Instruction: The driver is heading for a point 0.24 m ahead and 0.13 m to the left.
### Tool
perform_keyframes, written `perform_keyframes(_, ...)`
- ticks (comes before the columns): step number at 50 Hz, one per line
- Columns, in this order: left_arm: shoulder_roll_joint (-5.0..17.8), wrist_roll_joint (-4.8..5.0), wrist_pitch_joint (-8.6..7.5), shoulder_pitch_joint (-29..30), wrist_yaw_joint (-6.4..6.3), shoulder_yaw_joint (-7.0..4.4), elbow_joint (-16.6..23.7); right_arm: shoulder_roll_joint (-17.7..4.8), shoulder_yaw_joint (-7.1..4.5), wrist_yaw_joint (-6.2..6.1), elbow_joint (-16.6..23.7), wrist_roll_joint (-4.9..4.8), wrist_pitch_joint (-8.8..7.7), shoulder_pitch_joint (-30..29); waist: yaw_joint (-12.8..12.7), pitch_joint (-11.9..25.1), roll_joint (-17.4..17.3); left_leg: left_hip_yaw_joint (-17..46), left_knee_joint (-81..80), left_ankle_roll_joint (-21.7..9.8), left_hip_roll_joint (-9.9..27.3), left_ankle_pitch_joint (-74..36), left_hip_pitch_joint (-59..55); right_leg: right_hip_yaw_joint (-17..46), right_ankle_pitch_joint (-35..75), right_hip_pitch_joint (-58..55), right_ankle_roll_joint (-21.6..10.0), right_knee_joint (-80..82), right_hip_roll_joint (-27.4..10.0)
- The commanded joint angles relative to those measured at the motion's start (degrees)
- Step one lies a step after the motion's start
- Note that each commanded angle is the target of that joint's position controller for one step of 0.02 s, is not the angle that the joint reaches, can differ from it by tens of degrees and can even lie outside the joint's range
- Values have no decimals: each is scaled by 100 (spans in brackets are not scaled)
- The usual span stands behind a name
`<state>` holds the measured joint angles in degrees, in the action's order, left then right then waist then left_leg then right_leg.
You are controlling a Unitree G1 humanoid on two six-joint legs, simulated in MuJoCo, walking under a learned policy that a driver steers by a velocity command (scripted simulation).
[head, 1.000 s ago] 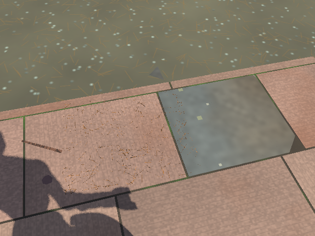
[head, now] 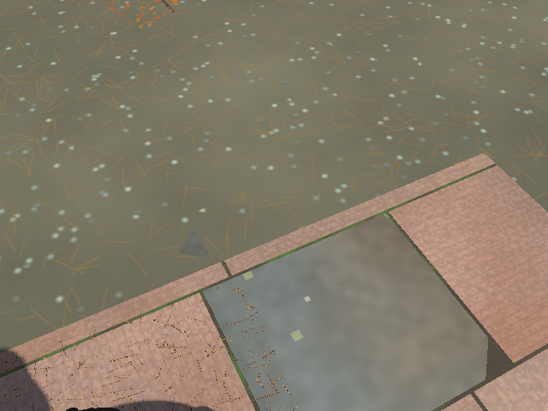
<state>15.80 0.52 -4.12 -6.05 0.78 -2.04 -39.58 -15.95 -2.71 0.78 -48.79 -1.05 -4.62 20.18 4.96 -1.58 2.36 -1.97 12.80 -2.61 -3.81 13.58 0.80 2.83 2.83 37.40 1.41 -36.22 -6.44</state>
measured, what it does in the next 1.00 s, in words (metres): walks ahead: right foot, then left foot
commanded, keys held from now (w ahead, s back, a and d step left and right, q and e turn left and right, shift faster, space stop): w+q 0.06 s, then no key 0.94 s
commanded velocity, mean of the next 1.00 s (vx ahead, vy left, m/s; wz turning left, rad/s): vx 0.15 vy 0.00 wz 0.07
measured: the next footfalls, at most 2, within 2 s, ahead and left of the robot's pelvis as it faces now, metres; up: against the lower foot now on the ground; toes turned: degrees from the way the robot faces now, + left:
right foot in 0.12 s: +0.26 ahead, -0.14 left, +0.00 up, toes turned +2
left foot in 0.48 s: +0.29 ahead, +0.10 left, +0.00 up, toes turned +5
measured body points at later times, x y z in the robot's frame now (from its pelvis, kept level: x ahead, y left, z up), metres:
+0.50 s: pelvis +0.21 -0.04 -0.01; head +0.22 -0.03 +0.44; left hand +0.28 +0.23 -0.13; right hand +0.37 -0.29 -0.12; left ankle +0.25 +0.10 -0.75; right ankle +0.22 -0.15 -0.74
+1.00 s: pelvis +0.25 -0.01 -0.01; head +0.26 -0.01 +0.44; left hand +0.29 +0.26 -0.15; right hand +0.39 -0.26 -0.13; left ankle +0.25 +0.10 -0.74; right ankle +0.22 -0.15 -0.74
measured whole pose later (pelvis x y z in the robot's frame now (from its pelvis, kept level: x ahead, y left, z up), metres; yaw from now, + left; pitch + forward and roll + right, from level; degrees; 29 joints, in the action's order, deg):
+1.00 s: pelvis +0.25 -0.01 -0.01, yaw +5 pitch -2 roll +0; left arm 15.0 -0.3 0.9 -9.6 -2.0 -1.8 -59.8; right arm -14.0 -1.9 -1.1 -54.0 0.2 0.6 7.3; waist -0.8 -2.5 -0.3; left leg 0.4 28.6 -0.6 -0.2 14.0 12.9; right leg -2.5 -17.5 6.9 1.4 -26.1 -1.8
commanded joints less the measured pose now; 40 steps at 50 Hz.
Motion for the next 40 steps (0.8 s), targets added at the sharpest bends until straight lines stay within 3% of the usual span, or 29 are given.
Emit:
perform_keyframes(1, 408, 32, -158, 637, 92, -95, 548, -1087, -265, -65, 212, -69, 37, 123, -70, -298, -496, 957, -247, -878, 1615, -1245, 390, -30, 126, -442, -49, 563, 230)
perform_keyframes(3, 574, 26, -197, 497, 121, -160, 525, -1144, -300, -100, 187, -65, 109, 124, -237, -195, -599, 1179, 88, -762, 1759, -1413, 111, 12, -268, -737, -151, 765, 306)
perform_keyframes(4, 669, 0, -214, 211, 117, -209, 446, -1165, -309, -115, 191, -41, 148, 23, -426, -64, -690, 1120, 493, -654, 1691, -2104, -15, -94, -424, -1088, -244, 893, 409)
perform_keyframes(5, 861, -66, -231, -442, 87, -318, 251, -1082, -277, -126, 209, -10, 183, -33, -764, 381, -659, 897, 1371, -459, 1380, -3014, 30, -285, -267, -2024, -411, 1079, 560)
perform_keyframes(6, 1163, -176, -243, -1186, 49, -413, 115, -803, -168, -142, 311, 87, 184, 27, -1049, 1212, -459, 649, 2652, -182, 1007, -2517, 609, 32, 835, -3467, -672, 752, 52)
perform_keyframes(7, 1692, -321, -189, -1613, 11, -509, 95, -195, 30, -129, 419, 166, 107, 777, -844, 2207, 962, 311, 4835, 310, 198, 93, 2683, 2093, 2034, -5764, -1580, 518, -1527)
perform_keyframes(8, 1386, -208, -126, -1851, 57, -451, 5, -365, 12, -108, 255, 59, 56, 1032, -940, 2880, 1475, 991, 5839, 431, -117, 2389, 3238, 3402, 2076, -5978, -2027, 1116, -1865)
perform_keyframes(9, 1013, -128, -90, -1484, 71, -332, 47, -889, -138, -106, 263, -87, 70, 647, -968, 2107, 804, 1176, 6272, 419, 178, 2260, 3601, 2543, 1963, -5354, -1807, 1158, -1642)
perform_keyframes(10, 806, -88, -75, -1084, 64, -262, 64, -876, -138, -124, 373, -85, 103, 178, -859, 1471, 466, 920, 6127, 420, 428, 1961, 3740, 1789, 2192, -4649, -1631, 1202, -1382)
perform_keyframes(11, 620, -71, -73, -731, 70, -196, 32, -816, -140, -151, 427, -6, 162, -86, -708, 1002, 167, 779, 5748, 453, 626, 1665, 3637, 1300, 2369, -3917, -1526, 1368, -1126)
perform_keyframes(12, 516, -94, -87, -472, 73, -162, 5, -749, -158, -172, 445, 37, 253, -124, -505, 786, 213, 746, 5326, 463, 816, 1405, 3255, 966, 2313, -3285, -1427, 1580, -950)
perform_keyframes(14, 478, -197, -134, -173, 82, -149, -100, -437, -93, -203, 364, 64, 416, 107, -230, 738, 369, 590, 4675, 553, 827, 978, 2388, 507, 2502, -2456, -1445, 1882, -744)
perform_keyframes(17, 631, -190, -132, 73, 30, -183, -275, -272, -4, -231, 427, 139, 474, -96, -186, 780, 474, 458, 3329, 587, 807, 251, 1763, 37, 2582, -2144, -1445, 2003, -589)
perform_keyframes(20, 743, -138, -39, -100, -9, -194, -526, -447, -37, -216, 471, 133, 521, -418, -339, 846, 413, 394, 2630, 543, 735, -394, 1429, 55, 1689, -2273, -1399, 2016, -632)
perform_keyframes(23, 653, -50, 54, -37, -4, -131, -691, -510, -81, -207, 482, 194, 551, -557, -256, 617, 263, 291, 1642, 312, 637, -863, 830, 119, -233, -2015, -1114, 1830, -450)
perform_keyframes(24, 472, -51, 70, -198, -2, -63, -792, -595, -97, -222, 529, 250, 553, -650, -270, 489, 115, 465, 1186, 201, 763, -1267, 618, 97, -988, -1913, -836, 1700, -236)
perform_keyframes(25, 315, -157, 80, -402, -12, -3, -848, -864, -142, -261, 627, 255, 547, -746, -428, 464, -326, 946, 1018, 45, 1231, -2156, 407, -80, -1752, -1787, -513, 1347, 88)
perform_keyframes(26, 234, -218, 86, -986, -17, 3, -956, -1113, -172, -303, 694, 216, 570, -1075, -914, 438, -1178, 1250, 1064, -301, 1565, -2146, 528, -377, -2380, -1741, -254, 1195, 537)
perform_keyframes(27, 219, -213, 157, -907, -81, 35, -992, -703, -94, -253, 667, 181, 571, -1256, -823, 530, -1322, 1216, 878, -352, 1399, -706, 1108, -436, -2095, -2346, -134, 1288, 528)
perform_keyframes(28, 442, -178, 225, -599, -123, -12, -992, -499, -54, -201, 678, 185, 556, -1367, -685, 228, -1068, 1068, 826, -175, 1115, -199, 1403, -450, -1880, -2439, -102, 1290, 516)
perform_keyframes(30, 539, -148, 328, -505, -197, -49, -1062, -501, -35, -150, 595, 198, 471, -1315, -620, 161, -847, 848, 988, 22, 926, -674, 1384, -391, -1562, -2489, -147, 1282, 441)
perform_keyframes(35, 521, -99, 323, -489, -209, -61, -1296, -526, -51, -181, 342, 142, 394, -1178, -544, 468, -493, 680, 1385, 1, 840, -2080, 811, -347, -760, -2658, -135, 1258, 349)
perform_keyframes(40, 509, -75, 400, -454, -237, -80, -1545, -510, -58, -189, 139, 126, 427, -1297, -561, 466, -300, 630, 1401, -61, 796, -2290, 734, -372, -586, -2816, -93, 1258, 344)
